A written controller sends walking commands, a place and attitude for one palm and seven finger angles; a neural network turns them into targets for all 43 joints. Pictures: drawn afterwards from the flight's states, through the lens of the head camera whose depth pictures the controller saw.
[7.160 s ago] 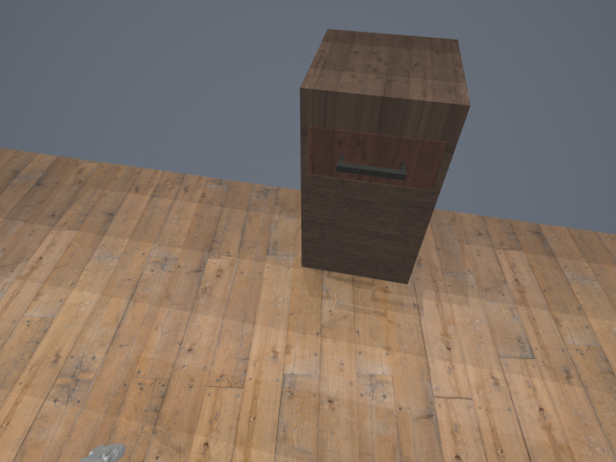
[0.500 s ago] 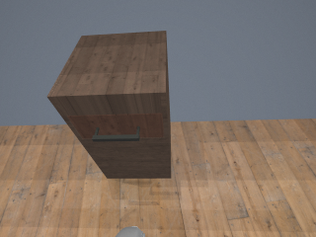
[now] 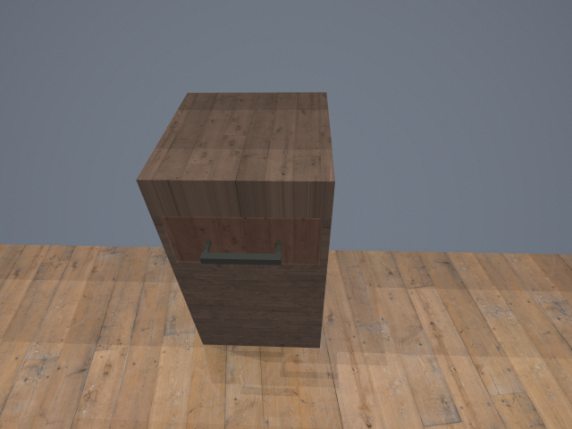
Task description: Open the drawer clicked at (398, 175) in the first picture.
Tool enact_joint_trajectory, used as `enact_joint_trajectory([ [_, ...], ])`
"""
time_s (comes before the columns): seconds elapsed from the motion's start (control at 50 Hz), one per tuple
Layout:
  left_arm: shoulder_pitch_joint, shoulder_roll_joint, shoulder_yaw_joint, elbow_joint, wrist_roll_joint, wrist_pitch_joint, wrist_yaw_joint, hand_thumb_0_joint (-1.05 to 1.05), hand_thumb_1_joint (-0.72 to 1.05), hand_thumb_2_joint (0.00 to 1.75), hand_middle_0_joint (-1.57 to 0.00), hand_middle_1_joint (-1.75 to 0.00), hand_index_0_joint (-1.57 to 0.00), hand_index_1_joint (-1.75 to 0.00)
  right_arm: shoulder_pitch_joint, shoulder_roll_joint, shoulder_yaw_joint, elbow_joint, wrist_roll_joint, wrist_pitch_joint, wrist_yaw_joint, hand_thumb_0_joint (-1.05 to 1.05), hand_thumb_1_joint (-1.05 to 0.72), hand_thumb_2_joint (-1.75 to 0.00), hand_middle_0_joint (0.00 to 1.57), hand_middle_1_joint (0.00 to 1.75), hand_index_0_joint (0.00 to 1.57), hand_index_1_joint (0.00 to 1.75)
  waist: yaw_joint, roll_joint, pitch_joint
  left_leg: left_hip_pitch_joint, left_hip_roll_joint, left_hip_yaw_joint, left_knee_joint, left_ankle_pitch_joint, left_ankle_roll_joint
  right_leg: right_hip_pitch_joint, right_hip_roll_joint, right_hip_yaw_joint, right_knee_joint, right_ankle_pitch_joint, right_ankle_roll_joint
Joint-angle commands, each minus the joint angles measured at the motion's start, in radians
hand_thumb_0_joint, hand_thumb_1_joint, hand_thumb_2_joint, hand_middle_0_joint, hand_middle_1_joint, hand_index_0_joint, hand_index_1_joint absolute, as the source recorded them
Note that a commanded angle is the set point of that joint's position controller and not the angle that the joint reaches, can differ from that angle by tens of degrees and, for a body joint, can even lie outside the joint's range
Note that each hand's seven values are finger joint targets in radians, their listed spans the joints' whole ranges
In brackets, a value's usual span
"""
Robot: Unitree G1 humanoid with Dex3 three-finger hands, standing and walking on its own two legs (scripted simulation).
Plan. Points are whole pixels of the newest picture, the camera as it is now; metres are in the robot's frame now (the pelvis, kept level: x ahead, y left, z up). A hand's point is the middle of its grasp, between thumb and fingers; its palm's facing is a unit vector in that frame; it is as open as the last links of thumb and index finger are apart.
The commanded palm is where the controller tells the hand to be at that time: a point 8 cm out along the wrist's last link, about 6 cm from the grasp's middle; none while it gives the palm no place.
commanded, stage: come to a stop and stand still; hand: left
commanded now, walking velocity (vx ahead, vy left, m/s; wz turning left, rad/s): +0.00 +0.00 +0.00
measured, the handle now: (242, 251) +0.57 +0.16 -0.18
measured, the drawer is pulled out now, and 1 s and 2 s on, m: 0.00 0.00 0.00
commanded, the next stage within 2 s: look again from close up in 0.30 s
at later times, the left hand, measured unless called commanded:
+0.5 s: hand out of the picture -0.01 +0.16 -0.17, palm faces +0.07 -0.98 -0.19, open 7.4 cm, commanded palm none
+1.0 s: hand out of the picture +0.07 +0.17 -0.17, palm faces +0.07 -0.97 -0.21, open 7.3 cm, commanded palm +0.15 +0.22 -0.06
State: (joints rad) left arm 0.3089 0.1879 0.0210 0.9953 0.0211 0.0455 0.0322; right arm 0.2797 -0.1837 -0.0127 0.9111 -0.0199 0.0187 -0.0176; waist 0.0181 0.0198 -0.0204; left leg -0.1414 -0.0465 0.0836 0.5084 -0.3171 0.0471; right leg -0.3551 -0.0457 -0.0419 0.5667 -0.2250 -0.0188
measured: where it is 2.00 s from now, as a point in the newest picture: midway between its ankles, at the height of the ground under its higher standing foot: outside the picture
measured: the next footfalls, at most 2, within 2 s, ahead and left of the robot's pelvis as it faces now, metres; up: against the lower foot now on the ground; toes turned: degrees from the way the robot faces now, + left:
none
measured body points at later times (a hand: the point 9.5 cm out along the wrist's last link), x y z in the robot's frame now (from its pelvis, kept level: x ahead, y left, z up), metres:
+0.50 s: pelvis +0.01 +0.00 +0.00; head +0.01 -0.01 +0.45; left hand -0.01 +0.22 -0.15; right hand -0.02 -0.21 -0.16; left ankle -0.02 +0.09 -0.73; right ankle +0.10 -0.11 -0.73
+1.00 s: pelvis +0.07 -0.01 +0.01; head +0.08 -0.01 +0.46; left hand +0.06 +0.22 -0.15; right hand +0.06 -0.22 -0.16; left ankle -0.02 +0.09 -0.73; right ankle +0.10 -0.11 -0.73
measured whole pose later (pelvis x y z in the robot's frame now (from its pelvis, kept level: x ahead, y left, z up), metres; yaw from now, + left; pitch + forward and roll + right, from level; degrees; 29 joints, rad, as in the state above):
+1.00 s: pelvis +0.07 -0.01 +0.01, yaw +3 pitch -1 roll +0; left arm 0.27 0.14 0.00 1.12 0.01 -0.02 0.05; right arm 0.31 -0.14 0.02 1.12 0.00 -0.03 -0.05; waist 0.00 0.03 0.03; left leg -0.06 -0.02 0.03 0.43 -0.36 0.02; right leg -0.26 0.03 -0.01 0.48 -0.21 -0.03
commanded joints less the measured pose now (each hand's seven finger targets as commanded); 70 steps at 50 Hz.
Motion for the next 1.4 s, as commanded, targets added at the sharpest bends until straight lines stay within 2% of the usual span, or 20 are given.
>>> enact_joint_trajectory([
  [0.0, 0.026, 0.080, 0.012, -0.046, 0.001, -0.024, -0.010, 0.00, 0.90, 0.90, -0.20, -0.30, -0.20, -0.30, -0.026, -0.125, -0.018, -0.058, 0.000, -0.018, -0.003, 0.00, -0.90, -0.90, 0.20, 0.30, 0.20, 0.30, 0.012, 0.003, 0.177, -0.350, 0.174, -0.196, -0.279, -0.239, 0.035, 0.153, 0.007, 0.048, -0.044, 0.003, -0.005],
  [0.12, 0.026, 0.086, 0.016, -0.041, 0.002, -0.032, -0.009, 0.00, 0.90, 0.90, -0.20, -0.30, -0.20, -0.30, 0.045, -0.124, -0.014, -0.011, -0.005, -0.020, 0.000, 0.00, -0.90, -0.90, 0.20, 0.30, 0.20, 0.30, -0.002, -0.058, 0.179, -0.358, 0.147, -0.221, -0.288, -0.337, 0.039, 0.134, 0.004, 0.103, -0.095, -0.136, -0.012],
  [0.3, 0.051, 0.051, 0.012, 0.001, -0.008, -0.055, -0.008, 0.00, 0.90, 0.90, -0.20, -0.30, -0.20, -0.30, 0.119, -0.077, 0.001, 0.067, -0.002, -0.031, -0.009, 0.00, -0.90, -0.90, 0.20, 0.30, 0.20, 0.30, -0.019, -0.034, 0.126, -0.238, 0.113, -0.189, -0.222, -0.210, 0.027, 0.091, -0.022, 0.190, -0.168, -0.164, -0.037],
  [0.52, 0.046, 0.029, -0.005, 0.055, -0.010, -0.067, -0.002, 0.00, 0.90, 0.90, -0.20, -0.30, -0.20, -0.30, 0.162, -0.045, 0.015, 0.129, 0.006, -0.044, -0.016, 0.00, -0.90, -0.90, 0.20, 0.30, 0.20, 0.30, -0.028, -0.042, 0.133, -0.194, 0.122, -0.177, -0.217, -0.107, 0.016, 0.118, -0.026, 0.194, -0.183, -0.080, -0.038],
  [0.72, 0.044, 0.020, -0.013, 0.091, -0.017, -0.082, 0.002, 0.00, 0.90, 0.90, -0.20, -0.30, -0.20, -0.30, 0.161, -0.033, 0.022, 0.174, 0.011, -0.062, -0.029, 0.00, -0.90, -0.90, 0.20, 0.30, 0.20, 0.30, -0.031, -0.031, 0.060, -0.086, 0.135, -0.137, -0.175, 0.173, 0.001, 0.212, -0.041, 0.162, -0.137, 0.275, -0.043],
  [0.94, 0.017, 0.022, -0.013, 0.096, -0.018, -0.075, 0.004, 0.00, 0.90, 0.90, -0.20, -0.30, -0.20, -0.30, 0.147, -0.030, 0.021, 0.200, 0.010, -0.057, -0.037, 0.00, -0.90, -0.90, 0.20, 0.30, 0.20, 0.30, -0.027, -0.016, 0.082, -0.053, 0.146, -0.128, -0.174, 0.252, -0.005, 0.230, -0.041, 0.143, -0.122, 0.339, -0.045],
  [0.96, 0.159, 0.087, 0.004, 0.144, -0.008, -0.087, 0.051, 0.00, 0.90, 0.90, -0.20, -0.30, -0.20, -0.30, -0.002, -0.082, -0.002, 0.129, 0.020, -0.063, -0.024, 0.00, -0.90, -0.90, 0.20, 0.30, 0.20, 0.30, 0.048, -0.103, 0.062, -0.091, 0.162, -0.062, 0.031, 0.287, -0.033, 0.244, -0.097, 0.156, -0.075, 0.757, -0.012],
  [0.98, -0.726, 0.399, -0.031, -1.369, 0.160, -0.244, 0.056, 0.00, 0.88, 0.89, -0.20, -0.32, -0.20, -0.32, -0.010, -0.249, 0.001, -0.248, 0.071, -0.216, -0.063, 0.00, -0.90, -0.90, 0.20, 0.30, 0.20, 0.30, -0.063, 0.216, -0.416, 0.057, 0.043, -0.096, -0.125, 0.440, -0.003, 0.338, 0.009, 0.250, -0.014, 0.472, -0.037],
  [1.0, -0.292, 0.319, 0.014, -1.100, 0.185, -0.137, 0.133, 0.00, 0.85, 0.88, -0.20, -0.33, -0.20, -0.33, -0.109, -0.158, -0.009, -0.214, 0.048, -0.306, -0.098, 0.00, -0.90, -0.90, 0.20, 0.30, 0.20, 0.30, 0.011, 0.352, -0.317, 0.079, 0.064, -0.082, -0.142, 0.658, -0.030, 0.275, 0.039, 0.142, -0.004, 0.233, -0.065],
  [1.02, -0.227, 0.224, -0.016, -1.033, 0.134, -0.064, 0.188, 0.00, 0.83, 0.87, -0.21, -0.34, -0.21, -0.34, -0.084, -0.162, -0.030, -0.142, 0.061, -0.329, -0.097, 0.00, -0.90, -0.90, 0.20, 0.30, 0.20, 0.30, -0.007, 0.341, -0.215, 0.032, 0.079, -0.085, -0.142, 0.573, -0.082, 0.151, 0.047, 0.089, 0.005, 0.065, -0.045],
  [1.04, 0.038, 0.044, -0.128, -0.852, 0.177, 0.015, 0.178, 0.00, 0.81, 0.86, -0.21, -0.36, -0.21, -0.36, -0.066, -0.108, -0.011, -0.144, 0.069, -0.328, -0.090, 0.00, -0.90, -0.90, 0.20, 0.30, 0.20, 0.30, -0.012, 0.154, -0.068, -0.055, 0.091, -0.106, -0.140, 0.526, -0.079, 0.069, 0.051, 0.066, 0.003, 0.021, -0.030],
  [1.06, -0.114, 0.081, -0.137, -1.030, 0.219, -0.004, 0.178, 0.00, 0.78, 0.85, -0.21, -0.37, -0.21, -0.37, -0.115, -0.150, -0.008, -0.228, 0.059, -0.332, -0.074, 0.00, -0.90, -0.90, 0.20, 0.30, 0.20, 0.30, -0.023, 0.030, 0.011, -0.115, 0.081, -0.146, -0.112, 0.442, -0.064, 0.035, 0.048, 0.072, -0.027, 0.073, -0.032],
  [1.08, -0.081, 0.149, -0.096, -1.045, 0.325, -0.028, 0.191, 0.00, 0.76, 0.84, -0.21, -0.39, -0.21, -0.39, -0.134, -0.183, -0.013, -0.251, 0.030, -0.326, -0.068, 0.00, -0.90, -0.90, 0.20, 0.30, 0.20, 0.30, -0.025, -0.049, -0.046, -0.127, 0.062, -0.143, -0.065, 0.390, -0.043, 0.030, 0.058, 0.094, -0.039, 0.105, -0.042],
  [1.1, -0.052, 0.182, -0.084, -1.023, 0.429, -0.040, 0.216, 0.00, 0.74, 0.83, -0.21, -0.40, -0.21, -0.40, -0.156, -0.199, -0.018, -0.285, 0.004, -0.307, -0.059, 0.00, -0.90, -0.90, 0.20, 0.30, 0.20, 0.30, -0.032, -0.142, -0.016, -0.192, 0.044, -0.146, -0.029, 0.327, -0.029, -0.006, 0.058, 0.111, -0.040, 0.087, -0.047],
  [1.14, 0.212, 0.132, -0.095, -0.986, 0.589, -0.033, 0.246, 0.00, 0.69, 0.81, -0.22, -0.43, -0.22, -0.43, -0.169, -0.180, -0.037, -0.383, -0.013, -0.252, -0.015, 0.00, -0.90, -0.90, 0.20, 0.30, 0.20, 0.30, 0.035, -0.201, -0.109, -0.235, 0.016, -0.120, 0.007, 0.321, -0.033, 0.045, 0.066, 0.118, -0.016, 0.052, -0.055],
  [1.18, 0.412, 0.080, -0.132, -0.940, 0.741, -0.036, 0.269, 0.00, 0.64, 0.79, -0.22, -0.47, -0.22, -0.47, -0.219, -0.190, -0.052, -0.450, -0.022, -0.158, 0.032, 0.00, -0.90, -0.90, 0.20, 0.30, 0.20, 0.30, 0.070, -0.258, -0.033, -0.341, 0.014, -0.091, 0.021, 0.227, -0.048, 0.023, 0.072, 0.119, -0.010, 0.002, -0.062],
  [1.22, 0.487, 0.077, -0.133, -0.948, 0.850, -0.072, 0.289, 0.00, 0.60, 0.77, -0.22, -0.50, -0.22, -0.50, -0.260, -0.188, -0.058, -0.516, -0.014, -0.079, 0.077, 0.00, -0.90, -0.90, 0.20, 0.30, 0.20, 0.30, 0.098, -0.259, -0.045, -0.389, 0.011, -0.065, 0.040, 0.217, -0.054, 0.043, 0.077, 0.142, 0.021, 0.072, -0.078],
  [1.26, 0.440, 0.151, -0.081, -1.036, 0.930, -0.133, 0.327, 0.00, 0.55, 0.75, -0.22, -0.53, -0.22, -0.53, -0.318, -0.186, -0.044, -0.575, -0.002, -0.035, 0.098, 0.00, -0.90, -0.90, 0.20, 0.30, 0.20, 0.30, 0.118, -0.194, -0.105, -0.391, -0.003, -0.059, 0.062, 0.208, -0.054, 0.073, 0.073, 0.164, 0.060, 0.109, -0.082],
  [1.32, 0.273, 0.258, 0.021, -1.146, 1.033, -0.169, 0.424, 0.00, 0.48, 0.72, -0.23, -0.57, -0.23, -0.57, -0.340, -0.170, -0.039, -0.601, -0.014, 0.018, 0.100, 0.00, -0.90, -0.90, 0.20, 0.30, 0.20, 0.30, 0.120, -0.063, -0.171, -0.385, -0.024, -0.069, 0.115, 0.151, -0.048, 0.047, 0.075, 0.206, 0.098, 0.098, -0.086],
  [1.38, 0.087, 0.263, 0.038, -1.215, 1.111, -0.172, 0.530, 0.00, 0.41, 0.69, -0.24, -0.62, -0.24, -0.62, -0.300, -0.140, -0.047, -0.595, -0.045, 0.051, 0.081, 0.00, -0.90, -0.90, 0.20, 0.30, 0.20, 0.30, 0.092, 0.044, -0.290, -0.357, -0.032, -0.083, 0.188, 0.166, -0.030, -0.023, 0.076, 0.235, 0.146, 0.163, -0.083],
])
